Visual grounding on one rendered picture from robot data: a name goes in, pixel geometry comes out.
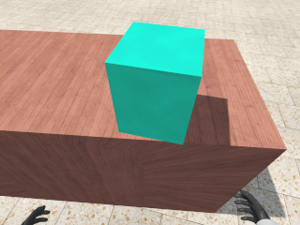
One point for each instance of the right robot hand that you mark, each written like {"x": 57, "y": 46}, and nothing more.
{"x": 255, "y": 209}

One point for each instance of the left robot hand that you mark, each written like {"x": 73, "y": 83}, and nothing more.
{"x": 34, "y": 216}

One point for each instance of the carton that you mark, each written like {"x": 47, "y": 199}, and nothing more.
{"x": 154, "y": 74}

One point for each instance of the pedestal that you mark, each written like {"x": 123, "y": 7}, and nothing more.
{"x": 59, "y": 138}

